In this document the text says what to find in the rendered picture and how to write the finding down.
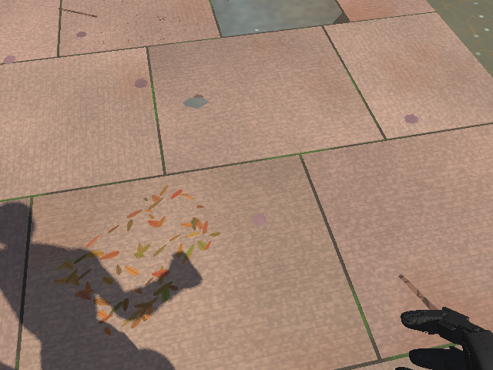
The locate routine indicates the robot right hand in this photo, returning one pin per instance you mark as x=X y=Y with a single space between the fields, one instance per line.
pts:
x=476 y=342

